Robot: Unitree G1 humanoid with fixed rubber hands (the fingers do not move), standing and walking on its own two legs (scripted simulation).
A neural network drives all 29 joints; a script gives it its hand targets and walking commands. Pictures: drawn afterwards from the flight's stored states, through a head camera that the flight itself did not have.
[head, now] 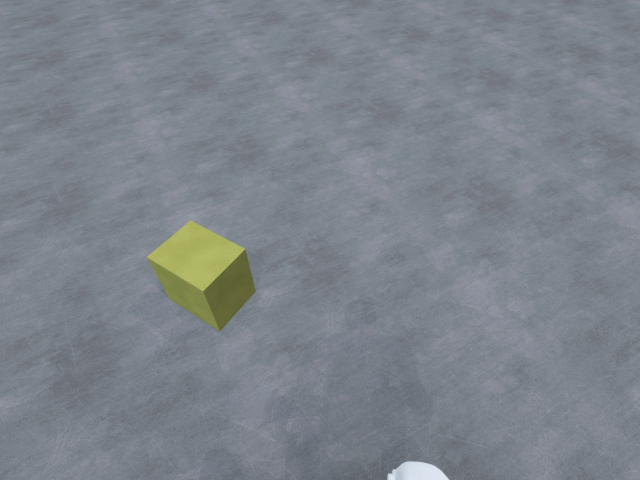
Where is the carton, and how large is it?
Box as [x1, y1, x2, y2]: [147, 221, 255, 330]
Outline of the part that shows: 189,221 148,255 147,258 170,299 220,330 255,291 245,249 196,223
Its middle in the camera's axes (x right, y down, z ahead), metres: -0.42 +0.13 +1.38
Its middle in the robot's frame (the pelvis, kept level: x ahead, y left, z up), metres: +0.88 +0.45 -0.64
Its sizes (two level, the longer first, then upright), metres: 0.257 0.202 0.253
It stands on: the floor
